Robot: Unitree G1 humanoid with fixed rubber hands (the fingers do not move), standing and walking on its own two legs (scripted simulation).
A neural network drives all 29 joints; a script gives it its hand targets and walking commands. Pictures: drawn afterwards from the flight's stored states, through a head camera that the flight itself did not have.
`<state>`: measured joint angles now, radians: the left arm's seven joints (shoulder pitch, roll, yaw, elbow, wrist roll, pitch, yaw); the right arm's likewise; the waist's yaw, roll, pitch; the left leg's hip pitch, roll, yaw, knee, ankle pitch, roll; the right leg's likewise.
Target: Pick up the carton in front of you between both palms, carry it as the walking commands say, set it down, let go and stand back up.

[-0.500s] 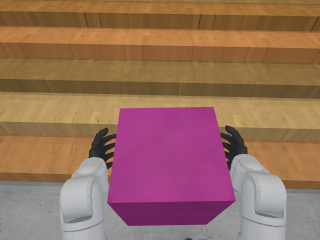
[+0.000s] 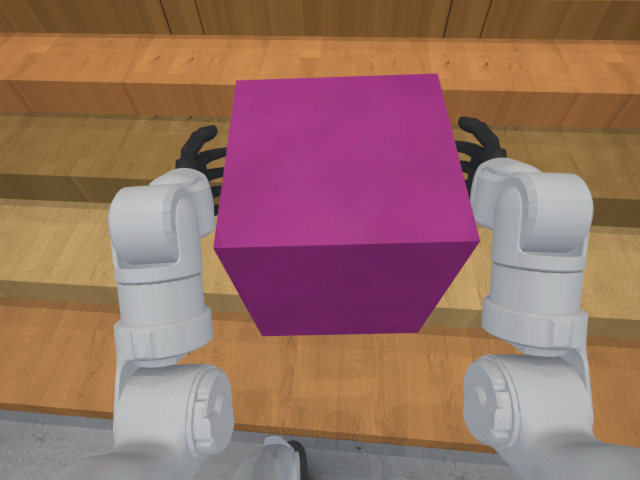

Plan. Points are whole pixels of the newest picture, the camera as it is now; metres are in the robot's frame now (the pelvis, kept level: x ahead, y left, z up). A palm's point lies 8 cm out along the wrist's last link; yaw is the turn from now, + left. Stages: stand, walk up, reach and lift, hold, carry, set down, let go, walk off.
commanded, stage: carry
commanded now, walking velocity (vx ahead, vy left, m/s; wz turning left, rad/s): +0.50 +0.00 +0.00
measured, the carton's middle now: (338, 222) +0.40 +0.01 +0.10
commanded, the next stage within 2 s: none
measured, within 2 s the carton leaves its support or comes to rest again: neither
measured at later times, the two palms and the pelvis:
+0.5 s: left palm (244, 26) +0.73 +0.15 +0.17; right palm (437, 14) +0.75 -0.15 +0.17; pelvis +0.35 -0.02 +0.05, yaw +0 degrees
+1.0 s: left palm out of the picture +1.08 +0.13 +0.38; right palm out of the picture +1.04 -0.17 +0.37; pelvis +0.68 +0.02 +0.21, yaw +1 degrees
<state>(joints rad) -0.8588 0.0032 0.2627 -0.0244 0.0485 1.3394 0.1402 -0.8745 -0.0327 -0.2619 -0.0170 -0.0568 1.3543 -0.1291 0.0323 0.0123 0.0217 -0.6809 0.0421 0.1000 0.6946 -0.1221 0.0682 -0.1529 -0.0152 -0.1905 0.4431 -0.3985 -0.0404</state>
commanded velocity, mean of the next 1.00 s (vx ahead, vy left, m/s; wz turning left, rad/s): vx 0.50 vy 0.00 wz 0.00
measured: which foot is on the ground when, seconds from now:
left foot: up 0.00-0.02, down 0.04-0.44, up 0.46-0.84, down 0.86-1.00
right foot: down 0.00-0.06, up 0.08-0.40, down 0.42-0.86, up 0.88-1.00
